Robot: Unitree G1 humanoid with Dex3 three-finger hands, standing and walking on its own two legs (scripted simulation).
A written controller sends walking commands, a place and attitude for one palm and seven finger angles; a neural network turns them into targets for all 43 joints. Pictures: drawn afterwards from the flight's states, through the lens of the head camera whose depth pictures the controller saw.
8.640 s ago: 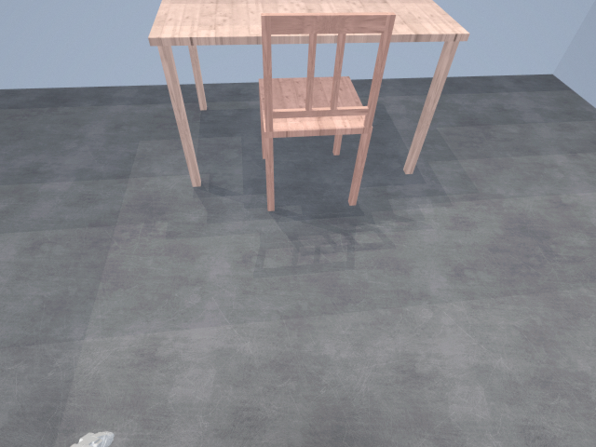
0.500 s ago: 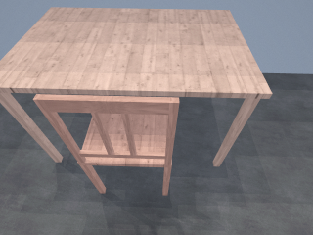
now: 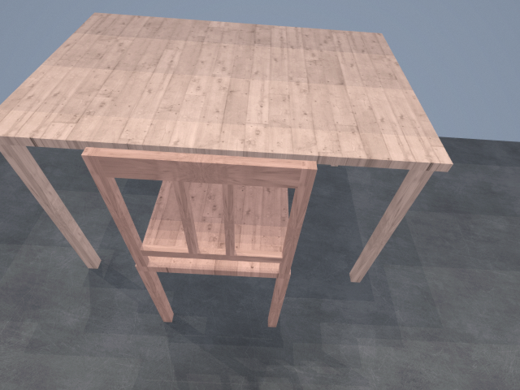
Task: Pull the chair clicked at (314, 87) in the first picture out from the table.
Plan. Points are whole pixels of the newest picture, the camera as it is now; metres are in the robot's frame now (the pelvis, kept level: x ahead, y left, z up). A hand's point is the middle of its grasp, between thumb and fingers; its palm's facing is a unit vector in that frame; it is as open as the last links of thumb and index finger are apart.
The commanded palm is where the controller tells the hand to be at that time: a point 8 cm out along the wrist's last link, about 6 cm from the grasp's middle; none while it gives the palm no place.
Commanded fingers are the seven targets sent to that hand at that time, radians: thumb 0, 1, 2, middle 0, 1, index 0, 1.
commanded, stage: look again from close up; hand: left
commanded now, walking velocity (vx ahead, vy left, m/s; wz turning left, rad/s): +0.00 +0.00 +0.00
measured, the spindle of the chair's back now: (187, 219) +0.47 +0.19 -0.11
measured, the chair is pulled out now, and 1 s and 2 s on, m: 0.00 0.00 0.00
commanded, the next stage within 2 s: raise the hand toward the chair's back in 0.42 s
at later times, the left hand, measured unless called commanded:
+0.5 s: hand out of the picture -0.02 +0.18 -0.18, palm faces -0.01 -0.98 -0.19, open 7.4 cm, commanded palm none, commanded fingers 0.00 0.90 0.90 -0.20 -0.30 -0.20 -0.30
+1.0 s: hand out of the picture +0.13 +0.17 -0.08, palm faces +0.17 -0.99 -0.03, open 9.7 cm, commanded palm +0.13 +0.22 -0.06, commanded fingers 0.00 0.32 0.65 -0.14 -0.21 -0.14 -0.21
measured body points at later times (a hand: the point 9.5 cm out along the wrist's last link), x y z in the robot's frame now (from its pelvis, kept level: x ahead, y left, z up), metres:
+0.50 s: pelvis +0.00 +0.01 +0.00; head +0.02 +0.02 +0.45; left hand -0.02 +0.23 -0.16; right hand -0.01 -0.21 -0.15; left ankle +0.02 +0.10 -0.74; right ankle -0.03 -0.15 -0.74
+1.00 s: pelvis -0.03 -0.05 -0.10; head +0.02 -0.02 +0.35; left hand +0.11 +0.22 -0.08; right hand +0.21 -0.29 -0.12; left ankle +0.02 +0.10 -0.74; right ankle -0.02 -0.15 -0.74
